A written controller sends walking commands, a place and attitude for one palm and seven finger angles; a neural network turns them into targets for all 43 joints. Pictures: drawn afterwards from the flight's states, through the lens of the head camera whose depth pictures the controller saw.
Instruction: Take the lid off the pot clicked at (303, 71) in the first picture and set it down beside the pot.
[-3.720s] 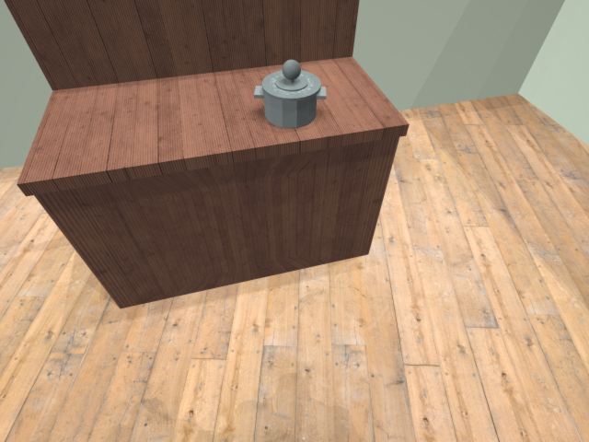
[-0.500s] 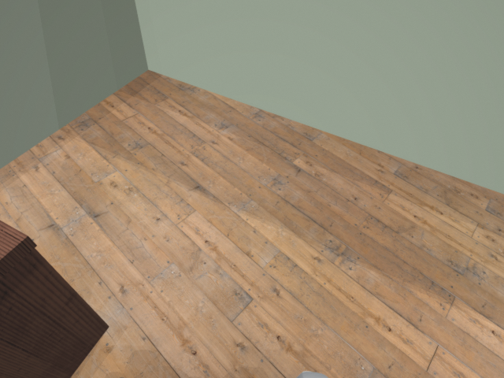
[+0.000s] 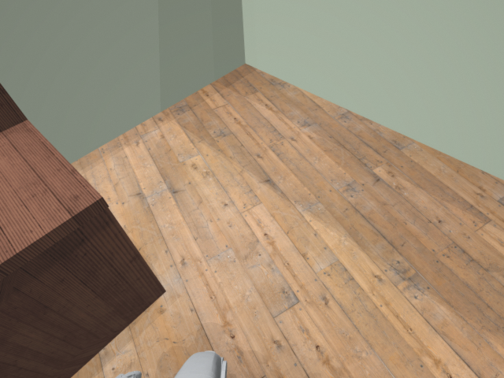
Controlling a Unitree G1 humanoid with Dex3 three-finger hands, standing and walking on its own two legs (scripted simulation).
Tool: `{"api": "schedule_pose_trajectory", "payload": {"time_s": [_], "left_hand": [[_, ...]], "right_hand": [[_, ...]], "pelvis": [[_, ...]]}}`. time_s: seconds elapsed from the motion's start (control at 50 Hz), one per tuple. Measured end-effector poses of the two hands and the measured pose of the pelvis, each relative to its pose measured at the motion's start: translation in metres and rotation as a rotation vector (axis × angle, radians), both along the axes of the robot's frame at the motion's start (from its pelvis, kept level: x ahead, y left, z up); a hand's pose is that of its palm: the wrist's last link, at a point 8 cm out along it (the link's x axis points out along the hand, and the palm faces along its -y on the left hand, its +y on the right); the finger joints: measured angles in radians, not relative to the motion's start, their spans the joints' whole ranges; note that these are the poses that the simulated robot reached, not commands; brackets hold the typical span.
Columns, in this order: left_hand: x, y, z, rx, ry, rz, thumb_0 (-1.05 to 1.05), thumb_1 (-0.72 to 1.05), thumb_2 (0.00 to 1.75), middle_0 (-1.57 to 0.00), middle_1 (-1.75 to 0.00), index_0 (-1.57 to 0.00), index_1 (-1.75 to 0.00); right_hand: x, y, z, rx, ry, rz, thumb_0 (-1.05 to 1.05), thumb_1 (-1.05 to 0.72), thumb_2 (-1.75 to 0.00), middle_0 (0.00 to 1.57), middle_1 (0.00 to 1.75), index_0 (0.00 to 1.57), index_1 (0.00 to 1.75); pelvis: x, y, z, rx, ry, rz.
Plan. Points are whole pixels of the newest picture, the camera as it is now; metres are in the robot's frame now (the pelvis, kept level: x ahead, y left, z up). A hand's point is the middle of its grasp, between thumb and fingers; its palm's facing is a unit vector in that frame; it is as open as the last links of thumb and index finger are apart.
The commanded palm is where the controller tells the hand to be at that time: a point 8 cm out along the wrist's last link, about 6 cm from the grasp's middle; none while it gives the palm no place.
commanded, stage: turn to face it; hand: left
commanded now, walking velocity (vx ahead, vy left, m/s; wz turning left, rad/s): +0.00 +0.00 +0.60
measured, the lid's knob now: out of the picture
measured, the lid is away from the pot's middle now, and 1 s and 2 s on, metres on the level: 0.01 0.01 0.01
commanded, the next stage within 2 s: take the last steps up to it in 1.24 s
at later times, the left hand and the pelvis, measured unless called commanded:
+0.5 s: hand out of the picture +0.02 +0.30 -0.17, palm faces +0.34 -0.91 -0.25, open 7.4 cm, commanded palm none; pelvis +0.01 +0.07 +0.00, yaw +17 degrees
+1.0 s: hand out of the picture -0.01 +0.24 -0.15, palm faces +0.55 -0.78 -0.28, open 7.4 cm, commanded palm none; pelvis +0.03 +0.03 +0.00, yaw +35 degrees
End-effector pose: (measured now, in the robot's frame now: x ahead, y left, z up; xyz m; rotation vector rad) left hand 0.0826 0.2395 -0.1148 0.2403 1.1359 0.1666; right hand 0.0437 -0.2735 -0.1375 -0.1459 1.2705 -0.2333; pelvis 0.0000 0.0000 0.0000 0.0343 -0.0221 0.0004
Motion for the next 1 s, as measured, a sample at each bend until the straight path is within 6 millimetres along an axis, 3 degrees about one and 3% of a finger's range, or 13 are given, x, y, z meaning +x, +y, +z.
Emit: {"api": "schedule_pose_trajectory", "payload": {"time_s": [0.1,0.2,0.26,0.36,0.5,0.6,0.74,0.8,0.88,1.0], "left_hand": [[-0.059,0.018,-0.017,-0.024,0.114,0.114,0.0,0.9,0.9,-0.21,-0.3,-0.2,-0.3],[-0.113,0.053,-0.043,-0.049,0.216,0.238,0.0,0.9,0.9,-0.21,-0.3,-0.2,-0.3],[-0.131,0.074,-0.052,-0.047,0.256,0.298,0.0,0.91,0.9,-0.21,-0.3,-0.2,-0.3],[-0.121,0.095,-0.04,-0.047,0.2,0.341,0.01,0.91,0.9,-0.2,-0.3,-0.19,-0.3],[-0.089,0.107,-0.021,-0.036,0.057,0.37,0.0,0.91,0.9,-0.2,-0.3,-0.19,-0.3],[-0.07,0.105,-0.012,-0.017,-0.003,0.387,0.0,0.91,0.9,-0.2,-0.3,-0.19,-0.3],[-0.053,0.087,0.001,0.025,-0.073,0.421,0.0,0.91,0.9,-0.2,-0.3,-0.2,-0.3],[-0.059,0.075,0.003,0.052,-0.085,0.446,0.0,0.91,0.9,-0.2,-0.3,-0.2,-0.3],[-0.081,0.058,0.009,0.046,-0.054,0.504,0.0,0.91,0.9,-0.2,-0.3,-0.2,-0.3],[-0.123,0.038,0.001,0.006,0.003,0.604,0.0,0.9,0.9,-0.21,-0.3,-0.2,-0.3]], "right_hand": [[0.061,0.017,0.007,-0.027,-0.051,0.131,0.01,-0.91,-0.9,0.19,0.29,0.2,0.3],[0.123,0.058,0.013,-0.069,-0.146,0.281,0.01,-0.91,-0.9,0.19,0.29,0.2,0.3],[0.142,0.083,0.021,-0.077,-0.193,0.341,0.0,-0.91,-0.9,0.19,0.29,0.2,0.3],[0.143,0.111,0.034,-0.076,-0.185,0.384,0.0,-0.91,-0.9,0.2,0.29,0.2,0.3],[0.127,0.13,0.03,-0.034,-0.118,0.416,0.0,-0.91,-0.9,0.2,0.3,0.21,0.3],[0.113,0.124,0.019,-0.013,-0.056,0.418,0.0,-0.91,-0.9,0.2,0.3,0.21,0.3],[0.104,0.096,-0.003,0.003,0.041,0.431,0.0,-0.91,-0.9,0.2,0.3,0.21,0.3],[0.111,0.084,-0.014,0.008,0.061,0.444,0.01,-0.91,-0.9,0.2,0.3,0.2,0.3],[0.129,0.08,-0.011,0.007,0.068,0.503,0.01,-0.91,-0.9,0.2,0.29,0.2,0.3],[0.163,0.098,-0.003,-0.004,0.049,0.605,0.01,-0.91,-0.9,0.19,0.29,0.2,0.3]], "pelvis": [[0.001,0.013,-0.004,-0.005,0.002,0.065],[0.006,0.039,-0.02,-0.032,0.016,0.138],[0.005,0.05,-0.022,-0.035,0.011,0.165],[0.006,0.062,-0.008,-0.06,0.008,0.214],[0.008,0.068,0.001,-0.071,0.01,0.299],[0.012,0.063,0.001,-0.066,0.016,0.357],[0.02,0.042,-0.004,-0.054,0.027,0.441],[0.023,0.031,-0.009,-0.044,0.025,0.472],[0.026,0.028,-0.003,-0.03,0.012,0.537],[0.028,0.03,0.0,-0.007,0.006,0.614]]}}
